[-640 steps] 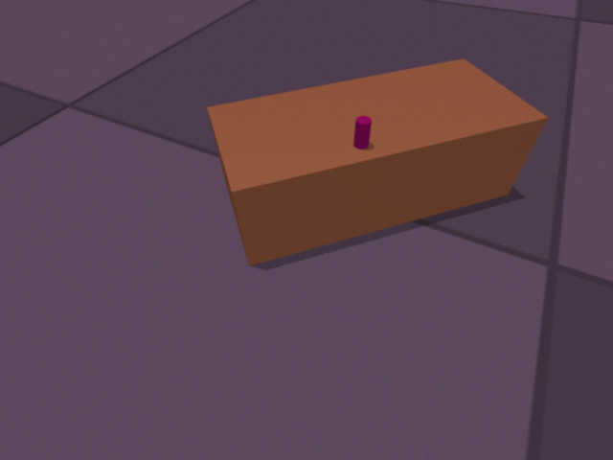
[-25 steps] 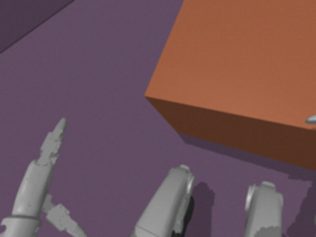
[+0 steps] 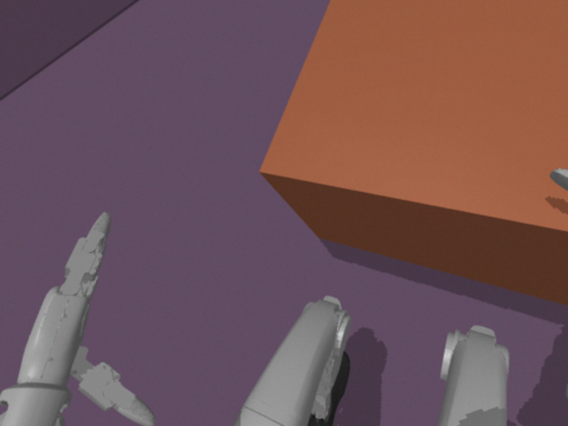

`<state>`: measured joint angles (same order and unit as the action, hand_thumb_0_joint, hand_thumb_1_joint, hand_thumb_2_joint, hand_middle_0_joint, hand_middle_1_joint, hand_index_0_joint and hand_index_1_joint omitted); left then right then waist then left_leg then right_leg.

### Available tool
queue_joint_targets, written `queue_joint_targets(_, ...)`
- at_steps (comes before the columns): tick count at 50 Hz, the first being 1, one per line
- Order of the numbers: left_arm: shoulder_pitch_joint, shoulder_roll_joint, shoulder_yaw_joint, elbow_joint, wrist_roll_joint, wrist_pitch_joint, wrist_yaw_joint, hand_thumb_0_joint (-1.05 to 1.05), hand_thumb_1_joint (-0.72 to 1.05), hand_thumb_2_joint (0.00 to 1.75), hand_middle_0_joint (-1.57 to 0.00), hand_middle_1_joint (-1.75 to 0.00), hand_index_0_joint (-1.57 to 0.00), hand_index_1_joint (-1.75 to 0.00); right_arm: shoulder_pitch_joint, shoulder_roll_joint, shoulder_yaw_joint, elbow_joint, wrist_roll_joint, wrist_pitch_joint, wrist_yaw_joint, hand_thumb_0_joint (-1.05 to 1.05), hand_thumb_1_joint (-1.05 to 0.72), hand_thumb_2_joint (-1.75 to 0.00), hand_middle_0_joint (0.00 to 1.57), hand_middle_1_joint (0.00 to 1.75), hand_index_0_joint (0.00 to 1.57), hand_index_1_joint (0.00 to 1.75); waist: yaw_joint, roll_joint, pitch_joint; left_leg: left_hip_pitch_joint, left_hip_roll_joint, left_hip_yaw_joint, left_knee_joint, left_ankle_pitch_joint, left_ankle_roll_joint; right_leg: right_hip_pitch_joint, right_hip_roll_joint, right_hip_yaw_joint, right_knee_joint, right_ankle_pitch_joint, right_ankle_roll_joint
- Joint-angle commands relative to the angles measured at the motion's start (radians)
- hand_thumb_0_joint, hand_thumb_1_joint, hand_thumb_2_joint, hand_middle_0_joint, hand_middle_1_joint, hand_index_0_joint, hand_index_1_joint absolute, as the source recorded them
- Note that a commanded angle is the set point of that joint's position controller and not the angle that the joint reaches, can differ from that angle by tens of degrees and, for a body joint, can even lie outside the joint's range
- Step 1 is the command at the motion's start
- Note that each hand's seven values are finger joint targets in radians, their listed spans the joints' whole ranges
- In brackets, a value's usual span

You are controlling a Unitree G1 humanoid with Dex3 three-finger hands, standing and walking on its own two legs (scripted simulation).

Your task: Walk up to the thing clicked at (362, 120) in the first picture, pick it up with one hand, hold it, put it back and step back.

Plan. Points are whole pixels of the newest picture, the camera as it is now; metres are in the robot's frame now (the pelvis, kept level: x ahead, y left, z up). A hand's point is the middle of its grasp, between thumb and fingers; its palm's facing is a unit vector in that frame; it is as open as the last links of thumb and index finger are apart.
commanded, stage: close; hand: right
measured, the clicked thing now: out of the picture +0.50 -0.25 -0.06
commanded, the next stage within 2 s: settle in 0.02 s
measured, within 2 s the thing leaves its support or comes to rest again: leaves its support in 0.30 s
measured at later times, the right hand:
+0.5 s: hand out of the picture +0.49 -0.25 -0.02, palm faces +0.25 +0.97 +0.00, open 8.1 cm
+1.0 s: hand out of the picture +0.50 -0.25 +0.03, palm faces +0.26 +0.97 +0.02, open 8.1 cm
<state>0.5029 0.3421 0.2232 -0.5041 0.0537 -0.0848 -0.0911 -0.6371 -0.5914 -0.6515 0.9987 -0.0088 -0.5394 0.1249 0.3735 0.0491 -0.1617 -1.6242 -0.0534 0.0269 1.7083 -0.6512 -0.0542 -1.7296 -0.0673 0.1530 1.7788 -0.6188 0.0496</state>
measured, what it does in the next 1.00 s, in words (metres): rises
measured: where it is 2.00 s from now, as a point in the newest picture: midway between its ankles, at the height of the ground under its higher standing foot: outside the picture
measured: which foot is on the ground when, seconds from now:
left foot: down 0.00-1.00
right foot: down 0.00-1.00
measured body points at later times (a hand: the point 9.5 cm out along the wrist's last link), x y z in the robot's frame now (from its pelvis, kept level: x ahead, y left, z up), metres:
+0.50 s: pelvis +0.01 +0.00 +0.03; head +0.18 -0.10 +0.43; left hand +0.19 +0.25 +0.16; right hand +0.47 -0.30 -0.01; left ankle +0.07 +0.15 -0.49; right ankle +0.07 -0.14 -0.49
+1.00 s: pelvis +0.01 +0.00 +0.06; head +0.18 -0.09 +0.47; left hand +0.19 +0.26 +0.16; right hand +0.48 -0.30 +0.03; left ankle +0.07 +0.15 -0.49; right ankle +0.07 -0.14 -0.49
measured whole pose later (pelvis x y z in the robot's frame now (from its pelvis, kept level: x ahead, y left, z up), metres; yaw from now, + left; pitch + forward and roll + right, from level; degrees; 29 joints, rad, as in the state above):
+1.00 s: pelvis +0.01 +0.00 +0.06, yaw -1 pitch +29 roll +7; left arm 0.47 0.29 0.13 -0.32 0.08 -0.04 -0.06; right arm -0.65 -0.55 -0.59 1.05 0.00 -0.50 0.10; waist 0.32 0.03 -0.16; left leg -1.39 -0.05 0.03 1.47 -0.59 -0.05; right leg -1.49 -0.08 0.14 1.55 -0.57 0.05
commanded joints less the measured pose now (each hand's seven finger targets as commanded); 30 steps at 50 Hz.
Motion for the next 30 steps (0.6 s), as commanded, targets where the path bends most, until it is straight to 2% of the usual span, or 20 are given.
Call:
queue_joint_targets(1,0.079,0.197,0.167,-0.189,-0.006,-0.043,0.030,0.00,-0.54,0.05,-0.04,-0.05,-0.05,-0.05,-0.301,-0.231,0.003,-0.147,-0.010,-0.071,-0.007,0.00,-0.19,-0.70,1.14,0.92,1.13,0.92,-0.006,-0.380,-0.502,0.205,-0.015,0.055,-0.201,0.250,0.082,0.555,0.010,-0.066,-0.236,0.190,-0.054)
queue_joint_targets(3,0.077,0.202,0.166,-0.214,-0.007,-0.041,0.030,0.00,-0.55,0.05,-0.04,-0.05,-0.04,-0.05,-0.313,-0.283,-0.025,-0.218,-0.011,-0.070,-0.008,0.00,-0.26,-0.78,1.21,1.00,1.20,1.00,-0.031,-0.434,-0.569,0.219,-0.016,0.054,-0.200,0.260,0.086,0.611,0.009,-0.067,-0.252,0.227,-0.048)
queue_joint_targets(4,0.083,0.207,0.177,-0.240,-0.005,-0.041,0.030,0.00,-0.54,0.05,-0.04,-0.05,-0.04,-0.05,-0.332,-0.288,-0.025,-0.238,-0.013,-0.064,-0.008,0.00,-0.28,-0.81,1.24,1.04,1.23,1.04,-0.024,-0.441,-0.614,0.243,-0.017,0.051,-0.210,0.285,0.084,0.644,0.007,-0.068,-0.245,0.255,-0.050)
queue_joint_targets(5,0.087,0.197,0.159,-0.221,-0.001,-0.037,0.027,0.00,-0.54,0.05,-0.04,-0.05,-0.04,-0.05,-0.336,-0.259,-0.008,-0.228,-0.013,-0.056,-0.005,0.00,-0.31,-0.87,1.26,1.08,1.25,1.08,-0.017,-0.440,-0.602,0.234,-0.017,0.056,-0.208,0.285,0.084,0.651,0.005,-0.066,-0.247,0.267,-0.046)
queue_joint_targets(6,0.100,0.174,0.143,-0.166,0.000,-0.032,0.022,0.00,-0.54,0.05,-0.04,-0.05,-0.04,-0.05,-0.316,-0.202,0.015,-0.144,-0.007,-0.045,-0.001,0.00,-0.36,-0.94,1.27,1.14,1.26,1.14,-0.013,-0.421,-0.525,0.204,-0.019,0.060,-0.203,0.272,0.085,0.604,0.006,-0.066,-0.243,0.254,-0.047)
queue_joint_targets(7,0.098,0.164,0.142,-0.142,-0.005,-0.033,0.021,0.00,-0.58,0.08,-0.06,-0.06,-0.05,-0.07,-0.310,-0.208,0.003,-0.166,0.010,-0.045,0.000,0.00,-0.36,-1.02,1.25,1.22,1.27,1.22,-0.025,-0.426,-0.512,0.202,-0.018,0.055,-0.203,0.279,0.084,0.588,0.005,-0.068,-0.238,0.254,-0.050)
queue_joint_targets(10,0.056,0.214,0.184,-0.200,-0.010,-0.042,0.029,0.00,-0.58,0.08,-0.06,-0.05,-0.05,-0.07,-0.343,-0.319,-0.036,-0.301,-0.005,-0.047,-0.004,0.00,-0.35,-1.19,1.26,1.31,1.29,1.31,-0.044,-0.476,-0.626,0.228,-0.014,0.054,-0.206,0.278,0.087,0.678,0.002,-0.068,-0.252,0.272,-0.043)
queue_joint_targets(11,0.068,0.213,0.178,-0.201,-0.008,-0.040,0.030,0.00,-0.57,0.07,-0.06,-0.06,-0.05,-0.06,-0.357,-0.298,-0.019,-0.317,-0.007,-0.045,0.001,0.00,-0.37,-1.23,1.28,1.34,1.30,1.34,-0.032,-0.478,-0.629,0.238,-0.012,0.054,-0.215,0.284,0.085,0.707,0.000,-0.069,-0.252,0.281,-0.040)
queue_joint_targets(12,0.078,0.183,0.145,-0.172,-0.003,-0.035,0.026,0.00,-0.57,0.08,-0.06,-0.06,-0.05,-0.07,-0.345,-0.249,0.005,-0.281,-0.005,-0.042,0.000,0.00,-0.42,-1.28,1.30,1.38,1.32,1.38,-0.035,-0.460,-0.595,0.241,-0.014,0.056,-0.225,0.282,0.085,0.687,0.000,-0.068,-0.259,0.277,-0.042)
queue_joint_targets(13,0.082,0.154,0.125,-0.129,-0.006,-0.033,0.024,0.00,-0.57,0.08,-0.06,-0.06,-0.05,-0.06,-0.337,-0.227,0.014,-0.258,0.004,-0.042,0.000,0.00,-0.44,-1.30,1.32,1.40,1.34,1.40,-0.051,-0.452,-0.564,0.241,-0.015,0.052,-0.232,0.280,0.084,0.659,0.002,-0.071,-0.262,0.267,-0.047)
queue_joint_targets(14,0.076,0.152,0.125,-0.103,-0.010,-0.031,0.027,0.00,-0.56,0.07,-0.05,-0.06,-0.05,-0.06,-0.357,-0.207,0.022,-0.262,0.015,-0.045,0.001,0.00,-0.44,-1.31,1.33,1.42,1.36,1.42,-0.040,-0.443,-0.530,0.233,-0.015,0.053,-0.238,0.263,0.085,0.636,0.005,-0.070,-0.270,0.239,-0.046)
queue_joint_targets(17,0.036,0.215,0.166,-0.175,-0.008,-0.030,0.040,0.00,-0.56,0.07,-0.05,-0.05,-0.05,-0.06,-0.384,-0.325,-0.030,-0.390,0.003,-0.045,-0.023,0.00,-0.40,-1.36,1.35,1.47,1.38,1.47,-0.065,-0.472,-0.669,0.304,-0.016,0.048,-0.264,0.293,0.082,0.747,0.000,-0.072,-0.294,0.273,-0.043)
queue_joint_targets(18,0.060,0.199,0.146,-0.146,-0.006,-0.022,0.039,0.00,-0.56,0.07,-0.05,-0.05,-0.05,-0.06,-0.374,-0.276,0.006,-0.349,0.001,-0.038,-0.022,0.00,-0.42,-1.38,1.36,1.49,1.40,1.49,-0.051,-0.479,-0.639,0.294,-0.015,0.054,-0.265,0.284,0.085,0.758,0.002,-0.071,-0.306,0.276,-0.036)
queue_joint_targets(19,0.074,0.157,0.112,-0.084,-0.002,-0.014,0.035,0.00,-0.55,0.07,-0.05,-0.05,-0.05,-0.06,-0.357,-0.198,0.050,-0.286,0.006,-0.032,-0.018,0.00,-0.41,-1.41,1.38,1.52,1.42,1.52,-0.049,-0.472,-0.543,0.269,-0.017,0.052,-0.279,0.261,0.086,0.716,0.002,-0.073,-0.318,0.251,-0.039)
queue_joint_targets(20,0.082,0.132,0.097,-0.046,-0.005,-0.012,0.034,0.00,-0.55,0.07,-0.05,-0.05,-0.05,-0.06,-0.356,-0.173,0.063,-0.247,0.013,-0.034,-0.020,0.00,-0.43,-1.41,1.40,1.53,1.43,1.53,-0.046,-0.451,-0.491,0.258,-0.019,0.052,-0.287,0.243,0.086,0.671,0.003,-0.072,-0.326,0.221,-0.044)
queue_joint_targets(23,0.032,0.175,0.112,-0.113,-0.001,-0.013,0.044,0.00,-0.56,0.06,-0.05,-0.05,-0.05,-0.06,-0.379,-0.277,0.005,-0.310,0.001,-0.040,-0.046,0.00,-0.40,-1.38,1.41,1.51,1.44,1.51,-0.066,-0.433,-0.560,0.309,-0.017,0.047,-0.303,0.255,0.083,0.713,0.003,-0.073,-0.340,0.224,-0.043)
queue_joint_targets(24,0.028,0.180,0.118,-0.115,0.001,-0.009,0.043,0.00,-0.55,0.06,-0.05,-0.05,-0.05,-0.05,-0.356,-0.261,0.016,-0.275,-0.003,-0.032,-0.050,0.00,-0.37,-1.40,1.40,1.53,1.44,1.53,-0.063,-0.418,-0.551,0.319,-0.019,0.046,-0.316,0.258,0.082,0.718,0.000,-0.073,-0.349,0.224,-0.045)
queue_joint_targets(25,0.059,0.160,0.095,-0.080,0.002,-0.002,0.041,0.00,-0.54,0.06,-0.05,-0.05,-0.05,-0.06,-0.365,-0.196,0.049,-0.248,0.005,-0.031,-0.048,0.00,-0.37,-1.41,1.41,1.54,1.45,1.54,-0.045,-0.405,-0.510,0.312,-0.018,0.050,-0.324,0.243,0.084,0.704,0.004,-0.072,-0.361,0.204,-0.042)
queue_joint_targets(26,0.061,0.145,0.090,-0.050,0.002,0.000,0.040,0.00,-0.55,0.06,-0.05,-0.05,-0.05,-0.05,-0.368,-0.166,0.066,-0.232,0.014,-0.036,-0.046,0.00,-0.38,-1.41,1.41,1.53,1.45,1.53,-0.049,-0.411,-0.479,0.305,-0.018,0.046,-0.330,0.239,0.084,0.687,0.006,-0.074,-0.368,0.195,-0.045)
queue_joint_targets(30,0.018,0.182,0.109,-0.072,0.008,-0.004,0.051,0.00,-0.56,0.06,-0.05,-0.05,-0.05,-0.06,-0.353,-0.230,0.033,-0.222,0.005,-0.039,-0.044,0.00,-0.40,-1.40,1.41,1.53,1.45,1.53,-0.052,-0.361,-0.547,0.356,-0.020,0.051,-0.341,0.300,0.078,0.734,0.004,-0.065,-0.370,0.269,-0.050)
